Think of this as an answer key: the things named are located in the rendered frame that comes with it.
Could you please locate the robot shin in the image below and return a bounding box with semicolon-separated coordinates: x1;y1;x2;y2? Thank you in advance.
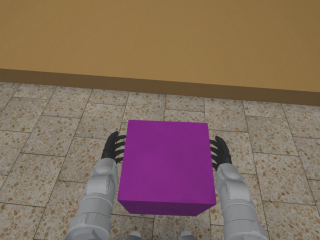
180;230;191;237
130;231;141;238

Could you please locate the robot left hand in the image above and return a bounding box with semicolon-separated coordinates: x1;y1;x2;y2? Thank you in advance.
101;131;126;164

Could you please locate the left robot forearm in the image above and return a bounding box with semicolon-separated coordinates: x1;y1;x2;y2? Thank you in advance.
63;158;119;240

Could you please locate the robot right hand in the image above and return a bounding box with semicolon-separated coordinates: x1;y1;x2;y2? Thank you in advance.
209;135;232;171

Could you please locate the robot right shin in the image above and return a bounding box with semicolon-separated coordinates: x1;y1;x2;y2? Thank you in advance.
180;230;191;237

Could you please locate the right robot forearm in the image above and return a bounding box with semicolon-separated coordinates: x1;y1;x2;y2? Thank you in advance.
215;163;269;240

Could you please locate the robot left shin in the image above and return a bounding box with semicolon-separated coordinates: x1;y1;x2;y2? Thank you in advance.
130;231;141;238

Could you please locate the carton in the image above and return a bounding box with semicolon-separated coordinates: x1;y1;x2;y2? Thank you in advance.
117;120;217;217

